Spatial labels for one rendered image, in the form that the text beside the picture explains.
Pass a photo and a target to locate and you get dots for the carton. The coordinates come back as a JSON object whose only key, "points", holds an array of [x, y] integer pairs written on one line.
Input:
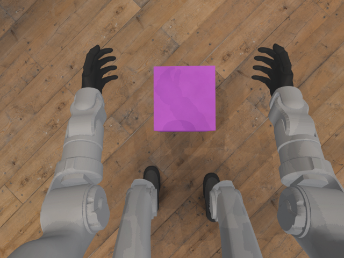
{"points": [[184, 98]]}

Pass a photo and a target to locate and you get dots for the right robot upper arm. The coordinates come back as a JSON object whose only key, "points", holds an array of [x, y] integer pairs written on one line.
{"points": [[314, 216]]}

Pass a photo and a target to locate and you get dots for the robot right shin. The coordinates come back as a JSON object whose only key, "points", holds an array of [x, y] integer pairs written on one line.
{"points": [[225, 183]]}

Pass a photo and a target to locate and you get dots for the right robot forearm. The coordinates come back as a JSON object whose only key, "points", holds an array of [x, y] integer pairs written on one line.
{"points": [[298, 145]]}

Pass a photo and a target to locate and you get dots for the left robot hand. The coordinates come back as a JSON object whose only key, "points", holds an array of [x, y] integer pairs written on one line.
{"points": [[92, 72]]}

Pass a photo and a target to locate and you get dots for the left robot upper arm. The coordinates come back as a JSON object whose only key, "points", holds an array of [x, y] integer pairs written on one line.
{"points": [[71, 217]]}

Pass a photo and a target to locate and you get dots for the right robot hand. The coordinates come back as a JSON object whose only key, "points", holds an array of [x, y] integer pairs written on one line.
{"points": [[280, 73]]}

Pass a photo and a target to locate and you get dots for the robot right foot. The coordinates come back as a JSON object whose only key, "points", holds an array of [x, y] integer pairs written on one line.
{"points": [[209, 181]]}

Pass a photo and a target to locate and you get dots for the left robot forearm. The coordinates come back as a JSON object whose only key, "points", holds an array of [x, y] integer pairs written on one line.
{"points": [[83, 142]]}

